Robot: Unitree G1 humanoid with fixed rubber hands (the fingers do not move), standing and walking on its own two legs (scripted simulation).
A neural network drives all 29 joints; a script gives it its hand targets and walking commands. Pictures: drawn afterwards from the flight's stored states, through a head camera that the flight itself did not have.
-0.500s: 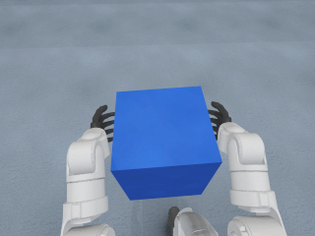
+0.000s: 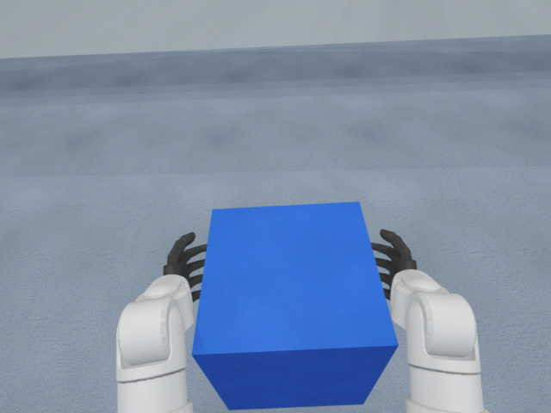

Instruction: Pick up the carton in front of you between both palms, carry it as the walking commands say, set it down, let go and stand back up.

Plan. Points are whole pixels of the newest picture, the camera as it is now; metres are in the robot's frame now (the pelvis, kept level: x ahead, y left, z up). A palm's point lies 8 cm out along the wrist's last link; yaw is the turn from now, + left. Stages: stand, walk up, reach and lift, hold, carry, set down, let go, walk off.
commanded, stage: carry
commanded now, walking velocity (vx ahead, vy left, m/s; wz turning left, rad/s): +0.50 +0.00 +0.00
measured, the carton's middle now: (290, 311) +0.28 +0.00 +0.02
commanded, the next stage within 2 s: none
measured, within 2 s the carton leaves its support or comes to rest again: neither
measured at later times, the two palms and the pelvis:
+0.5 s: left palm (193, 158) +0.57 +0.17 +0.10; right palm (347, 152) +0.55 -0.13 +0.11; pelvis +0.30 +0.03 +0.00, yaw -3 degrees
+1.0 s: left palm (223, 91) +0.87 +0.14 +0.10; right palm (336, 88) +0.86 -0.16 +0.09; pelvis +0.60 -0.01 +0.00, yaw -1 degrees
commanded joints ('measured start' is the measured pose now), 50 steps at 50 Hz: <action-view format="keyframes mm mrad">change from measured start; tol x32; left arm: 1 -358 -909 -705 -31 -371 32 -248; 50 -280 -849 -737 -195 -393 35 -236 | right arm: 1 -465 930 738 -42 398 6 258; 50 -369 856 764 -205 404 13 249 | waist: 1 17 -165 -71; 6 -25 314 -313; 30 -7 145 -70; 34 26 -302 -289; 50 9 -148 -184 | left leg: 1 67 -22 50 -91 58 25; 4 530 -76 104 -133 -63 38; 7 833 356 -684 -355 -198 238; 27 669 179 -46 -388 185 129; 31 562 114 79 -8 461 51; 35 -93 -19 -136 760 -393 20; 50 282 -31 54 -159 130 -16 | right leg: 1 65 -218 32 52 746 -55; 4 -119 -150 -64 412 721 1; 8 -695 -35 109 1078 -122 13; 26 -705 -78 -68 355 283 41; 31 -212 24 -174 229 198 3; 34 222 -415 641 12 167 -209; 50 -69 -200 -89 204 658 -13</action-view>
